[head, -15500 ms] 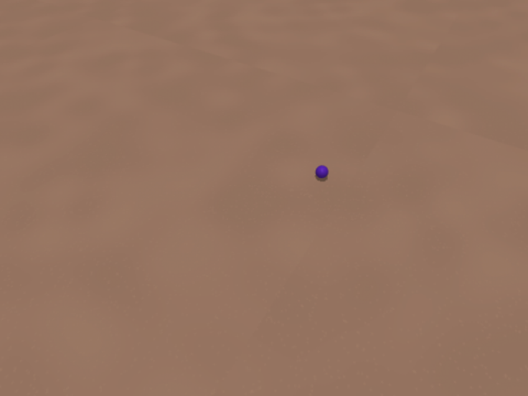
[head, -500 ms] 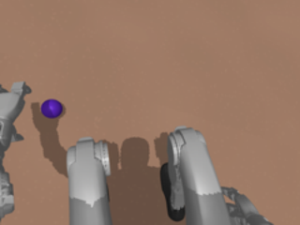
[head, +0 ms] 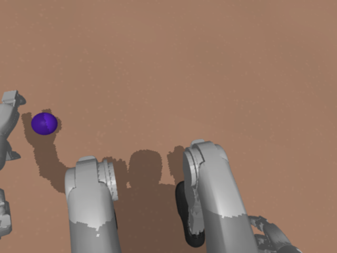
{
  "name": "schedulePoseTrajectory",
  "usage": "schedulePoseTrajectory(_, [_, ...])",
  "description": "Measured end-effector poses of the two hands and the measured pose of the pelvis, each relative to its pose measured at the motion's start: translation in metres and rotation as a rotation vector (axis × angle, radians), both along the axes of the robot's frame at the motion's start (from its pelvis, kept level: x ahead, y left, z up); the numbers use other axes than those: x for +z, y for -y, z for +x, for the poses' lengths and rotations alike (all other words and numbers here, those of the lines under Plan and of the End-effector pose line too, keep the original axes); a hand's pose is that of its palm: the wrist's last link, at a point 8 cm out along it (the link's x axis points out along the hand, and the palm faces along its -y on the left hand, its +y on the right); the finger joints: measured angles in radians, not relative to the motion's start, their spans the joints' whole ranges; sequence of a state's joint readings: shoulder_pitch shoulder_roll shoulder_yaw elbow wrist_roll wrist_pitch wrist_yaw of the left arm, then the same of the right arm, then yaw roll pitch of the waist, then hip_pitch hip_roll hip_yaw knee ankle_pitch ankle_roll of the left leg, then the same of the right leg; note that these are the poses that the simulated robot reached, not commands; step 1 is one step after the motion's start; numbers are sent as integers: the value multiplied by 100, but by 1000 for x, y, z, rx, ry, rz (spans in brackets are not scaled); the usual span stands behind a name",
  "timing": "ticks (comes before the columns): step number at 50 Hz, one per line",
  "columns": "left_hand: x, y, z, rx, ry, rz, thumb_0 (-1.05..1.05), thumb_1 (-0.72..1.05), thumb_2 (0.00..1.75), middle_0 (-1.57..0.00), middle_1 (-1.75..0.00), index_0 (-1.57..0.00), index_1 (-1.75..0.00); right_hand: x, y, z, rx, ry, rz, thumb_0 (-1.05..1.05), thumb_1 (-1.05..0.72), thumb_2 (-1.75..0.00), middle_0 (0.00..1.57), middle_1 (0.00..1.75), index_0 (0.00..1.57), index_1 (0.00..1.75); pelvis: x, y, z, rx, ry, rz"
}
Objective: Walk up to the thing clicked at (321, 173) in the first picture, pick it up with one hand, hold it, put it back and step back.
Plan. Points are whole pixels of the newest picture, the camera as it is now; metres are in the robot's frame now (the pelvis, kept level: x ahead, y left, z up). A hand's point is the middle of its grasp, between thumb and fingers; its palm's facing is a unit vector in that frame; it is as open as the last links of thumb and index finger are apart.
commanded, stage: approach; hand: left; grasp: from above
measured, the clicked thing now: (44, 123) +0.45 +0.30 -0.29
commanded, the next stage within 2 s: rest palm in 0.86 s
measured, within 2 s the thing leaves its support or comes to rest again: neither
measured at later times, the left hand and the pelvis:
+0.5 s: hand (39, 104) +0.47 +0.28 -0.17, palm faces -0.38 -0.06 -0.92, open 14.1 cm; pelvis +0.00 +0.00 +0.00, yaw -1 degrees
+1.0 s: hand (28, 119) +0.44 +0.31 -0.18, palm faces -0.38 -0.07 -0.92, open 13.8 cm; pelvis +0.00 +0.00 -0.01, yaw +0 degrees
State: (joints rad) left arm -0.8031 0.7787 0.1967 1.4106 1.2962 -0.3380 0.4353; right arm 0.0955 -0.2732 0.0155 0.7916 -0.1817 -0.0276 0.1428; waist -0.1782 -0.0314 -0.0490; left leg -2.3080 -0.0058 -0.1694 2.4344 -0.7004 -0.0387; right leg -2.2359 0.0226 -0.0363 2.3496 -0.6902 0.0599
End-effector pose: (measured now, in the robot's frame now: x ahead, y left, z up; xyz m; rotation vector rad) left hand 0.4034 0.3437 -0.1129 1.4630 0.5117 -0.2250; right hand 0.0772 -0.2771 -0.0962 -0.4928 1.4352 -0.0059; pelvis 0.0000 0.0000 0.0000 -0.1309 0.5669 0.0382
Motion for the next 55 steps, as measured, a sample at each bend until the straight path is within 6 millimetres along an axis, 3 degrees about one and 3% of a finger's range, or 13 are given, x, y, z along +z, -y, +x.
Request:
schedulePoseTrajectory(6, [-5, 2, 1, -14, -9, 6, 0, -53, 101, -9, -101, -9, -101, -1, -1, 0, 8, 1, -2, 0, -91, -89, 21, 30, 21, 30, -2, -1, 0, -1, 2, -3])
schedulePoseTrajectory(11, [-12, 15, 9, -60, -8, 6, 0, -52, 101, -9, -102, -9, -102, 0, -2, -1, 15, 6, -2, 0, -91, -89, 21, 30, 21, 30, -4, -1, 0, -1, 1, -4])
schedulePoseTrajectory(18, [-12, 52, 39, -100, 73, -2, 0, -52, 100, -9, -104, -9, -103, 6, -3, -9, -17, 25, -10, 0, -91, -89, 21, 30, 21, 30, -4, -1, 1, -5, -11, -5])
schedulePoseTrajectory(23, [-2, 65, 61, -59, 89, 26, 0, -53, 100, -9, -104, -9, -103, 9, -2, -20, -50, 30, -1, 0, -91, -89, 20, 30, 21, 30, -1, -1, 1, -9, -20, -4])
schedulePoseTrajectory(29, [6, 57, 66, 16, 26, 58, 0, -53, 101, -9, -104, -9, -103, 7, -3, -38, -85, 1, 32, 0, -91, -89, 20, 30, 20, 30, 3, 0, 0, -13, -23, 1])
schedulePoseTrajectory(35, [-6, 36, 38, 39, -86, 22, 0, -53, 99, -9, -104, -9, -104, 4, -5, -46, -75, -53, 55, 0, -91, -89, 20, 30, 20, 30, 4, 2, -1, -10, -10, 4])
schedulePoseTrajectory(40, [-16, 26, 15, -30, -85, -19, 0, -52, 98, -9, -105, -10, -104, 2, -4, -37, -31, -77, 42, 0, -91, -89, 21, 30, 21, 30, 1, 2, -1, -6, 2, -1])
schedulePoseTrajectory(44, [-20, 26, 10, -87, -26, -27, 0, -52, 99, -10, -105, -10, -104, 2, 0, -22, 2, -54, 8, 0, -91, -89, 21, 30, 21, 30, -4, 1, -1, -4, 11, -4])
schedulePoseTrajectory(50, [-13, 35, 33, -99, 90, 0, 0, -52, 104, -11, -106, -11, -106, 6, 4, 2, 25, 31, -37, 0, -91, -89, 21, 30, 21, 30, -9, -2, -1, -1, 8, -11])
schedulePoseTrajectory(55, [-1, 41, 59, -45, 96, 41, 0, -53, 105, -10, -103, -9, -104, 10, 2, 8, 18, 78, -33, 0, -91, -89, 20, 30, 20, 30, -7, -4, 0, -4, -11, -15])
